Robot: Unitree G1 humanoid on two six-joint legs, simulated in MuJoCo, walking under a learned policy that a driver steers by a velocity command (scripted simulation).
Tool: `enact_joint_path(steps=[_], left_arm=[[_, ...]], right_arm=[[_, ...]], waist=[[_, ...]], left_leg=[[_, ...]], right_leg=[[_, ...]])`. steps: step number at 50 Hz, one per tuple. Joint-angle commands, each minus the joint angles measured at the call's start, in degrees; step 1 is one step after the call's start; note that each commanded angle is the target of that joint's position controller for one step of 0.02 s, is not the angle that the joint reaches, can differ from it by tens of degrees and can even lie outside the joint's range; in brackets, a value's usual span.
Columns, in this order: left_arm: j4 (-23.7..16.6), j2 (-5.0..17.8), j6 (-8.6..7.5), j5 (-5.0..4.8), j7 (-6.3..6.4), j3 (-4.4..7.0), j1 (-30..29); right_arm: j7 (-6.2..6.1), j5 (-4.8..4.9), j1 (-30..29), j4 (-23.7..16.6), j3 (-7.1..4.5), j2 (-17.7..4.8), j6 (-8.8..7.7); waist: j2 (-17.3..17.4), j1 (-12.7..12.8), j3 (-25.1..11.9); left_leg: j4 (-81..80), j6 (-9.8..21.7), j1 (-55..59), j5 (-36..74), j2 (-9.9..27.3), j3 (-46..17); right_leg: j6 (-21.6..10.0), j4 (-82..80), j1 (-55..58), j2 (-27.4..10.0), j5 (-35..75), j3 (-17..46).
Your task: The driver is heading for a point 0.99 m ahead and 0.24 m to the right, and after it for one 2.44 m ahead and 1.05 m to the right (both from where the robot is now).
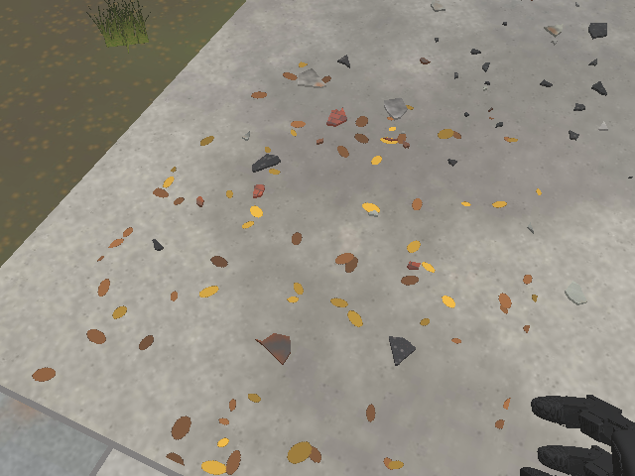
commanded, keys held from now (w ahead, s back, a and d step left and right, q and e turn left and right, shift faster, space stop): w+e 0.70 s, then w+q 0.30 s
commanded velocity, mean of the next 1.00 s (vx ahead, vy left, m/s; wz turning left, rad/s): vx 0.50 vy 0.00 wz -0.35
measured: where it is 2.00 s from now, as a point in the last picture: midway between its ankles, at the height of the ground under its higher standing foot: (459, 260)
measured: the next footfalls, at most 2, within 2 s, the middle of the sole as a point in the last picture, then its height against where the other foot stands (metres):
right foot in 0.50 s outside the picture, level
left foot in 1.02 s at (408, 329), level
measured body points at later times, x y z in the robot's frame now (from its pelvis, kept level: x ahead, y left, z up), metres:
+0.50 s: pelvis +0.26 -0.05 +0.00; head +0.29 -0.07 +0.44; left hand +0.53 +0.13 -0.08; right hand +0.22 -0.34 -0.13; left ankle +0.11 +0.11 -0.71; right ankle +0.35 -0.16 -0.72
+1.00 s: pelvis +0.54 -0.14 +0.01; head +0.57 -0.15 +0.46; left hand +0.69 +0.12 -0.11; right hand +0.65 -0.43 -0.07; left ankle +0.73 -0.10 -0.71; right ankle +0.35 -0.16 -0.72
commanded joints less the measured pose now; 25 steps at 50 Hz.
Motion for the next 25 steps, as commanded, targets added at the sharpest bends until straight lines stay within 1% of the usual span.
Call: enact_joint_path(steps=[1,2,3,4,5,6,7,8,10,13,15,18,20,21,22,23,24,25], left_arm=[[-6.85,7.99,-2.13,-1.86,0.01,1.27,-2.48],[-7.81,7.49,-1.93,-1.69,0.15,1.18,-5.57],[-7.85,6.81,-1.48,-0.71,0.39,1.29,-6.92],[-7.4,6.4,-0.6,-0.32,0.49,1.66,-5.94],[-6.81,5.23,0.29,-0.5,0.39,1.59,-4.34],[-6.52,3.86,1.01,-0.58,0.35,1.41,-3.79],[-6.82,3.21,1.59,-0.53,0.39,1.39,-4.37],[-7.34,2.95,2.0,-0.39,0.52,1.42,-5.67],[-8.52,2.65,2.23,-0.08,0.5,1.41,-8.74],[-9.97,1.67,1.73,0.22,-0.69,0.91,-13.45],[-11.51,1.17,1.56,0.39,-1.56,0.48,-17.82],[-13.86,1.61,1.62,0.28,-2.46,0.38,-22.29],[-15.26,2.24,1.71,0.32,-2.96,0.57,-23.79],[-15.74,2.8,1.81,0.37,-3.09,0.87,-23.4],[-15.92,3.74,2.0,0.38,-3.07,1.42,-21.73],[-15.12,5.35,2.21,0.21,-2.91,2.44,-16.88],[-12.84,8.15,2.34,-0.03,-2.39,4.21,-7.84],[-10.44,13.36,2.9,-0.14,-1.22,6.42,1.77]], right_arm=[[-0.93,-0.65,22.26,1.63,-4.46,-11.98,-0.06],[-0.76,0.12,18.95,2.14,-3.77,-9.75,-0.24],[-0.51,0.21,15.5,2.58,-3.22,-7.67,-0.52],[-0.35,0.04,13.09,2.77,-2.87,-6.03,-1.08],[-0.35,-0.24,11.6,3.16,-2.95,-5.53,-1.62],[-0.46,-0.36,10.99,3.74,-3.14,-5.41,-2.23],[-0.63,-0.38,10.46,4.37,-3.36,-5.73,-2.68],[-0.85,-0.53,10.39,5.01,-3.61,-6.19,-2.97],[-1.46,-0.71,11.34,6.38,-3.99,-6.78,-3.01],[-2.23,-0.49,12.27,7.55,-4.53,-8.48,-2.46],[-2.57,-0.13,13.73,8.39,-5.02,-9.9,-1.98],[-2.65,0.82,15.75,9.81,-5.64,-11.23,-1.02],[-2.61,1.49,16.24,10.52,-6.02,-12.08,-0.21],[-2.64,1.72,15.84,10.6,-6.22,-12.84,0.17],[-2.73,2.01,15.37,10.53,-6.46,-13.85,0.54],[-2.77,2.37,14.66,10.39,-6.6,-14.51,1.02],[-2.8,2.73,13.72,10.13,-6.26,-14.02,1.43],[-3.06,1.54,14.52,9.16,-5.24,-11.73,1.07]], waist=[[8.88,-12.38,-20.28],[7.54,-10.57,-13.39],[5.54,-8.51,-9.53],[6.55,-6.39,-7.35],[6.9,-4.97,-6.69],[5.92,-4.3,-6.0],[5.08,-3.76,-4.64],[4.35,-3.66,-3.4],[3.25,-4.17,-1.56],[2.53,-5.57,-0.08],[1.63,-7.26,1.42],[1.32,-8.69,3.15],[1.61,-8.64,3.23],[2.18,-7.84,2.28],[3.27,-6.45,0.15],[3.9,-3.42,-3.25],[2.91,1.74,-8.04],[-2.26,5.43,-13.18]], left_leg=[[-15.61,12.26,46.14,-8.58,21.59,-34.45],[-16.7,10.75,38.4,-5.86,19.25,-25.94],[-18.58,9.66,31.37,-3.49,16.66,-20.38],[-20.97,8.77,25.98,-0.99,14.61,-15.51],[-23.19,8.68,22.63,-0.09,13.9,-12.64],[-24.87,9.09,20.86,2.1,13.85,-10.37],[-26.18,9.17,19.85,4.24,13.9,-7.86],[-27.06,9.07,19.54,5.7,13.91,-5.77],[-27.68,8.77,21.05,7.68,13.66,-1.91],[-28.16,7.74,22.95,7.95,12.91,3.35],[-28.4,7.53,24.47,7.62,13.81,5.57],[-27.02,6.77,29.46,7.94,15.29,7.5],[-24.19,5.97,33.0,12.25,16.06,8.68],[-21.35,5.39,34.0,19.83,16.05,9.57],[-16.98,4.75,34.67,30.59,15.84,10.39],[-9.27,3.9,34.34,40.02,14.99,11.48],[2.96,2.08,30.41,42.59,12.58,13.34],[20.63,-1.06,16.42,26.55,9.98,13.31]], right_leg=[[-1.46,34.35,-37.55,1.44,-2.26,9.05],[-1.66,32.74,-38.31,-1.25,2.23,6.99],[-1.55,29.98,-36.37,-3.07,6.16,6.48],[-1.42,27.83,-32.82,-4.58,9.25,6.9],[-1.12,27.21,-29.71,-4.94,11.4,6.9],[-0.8,26.8,-28.68,-4.9,12.61,6.71],[-0.49,25.8,-29.3,-4.93,13.94,7.0],[-0.27,24.31,-30.56,-4.95,15.69,7.45],[0.06,19.18,-33.69,-4.79,20.31,8.22],[-0.29,8.5,-33.5,-4.17,28.21,6.23],[-0.86,3.3,-33.35,-3.79,30.02,3.76],[-2.52,-1.64,-34.65,-3.53,27.18,1.73],[-4.14,-3.68,-34.54,-2.61,22.62,-0.21],[-5.2,-4.38,-32.36,-1.27,19.82,-1.77],[-6.39,-4.37,-28.4,0.84,16.81,-3.76],[-7.84,-4.9,-21.54,3.58,14.82,-5.65],[-9.89,-8.65,-8.75,6.92,17.62,-6.72],[-12.93,-9.88,9.02,2.89,19.84,2.73]])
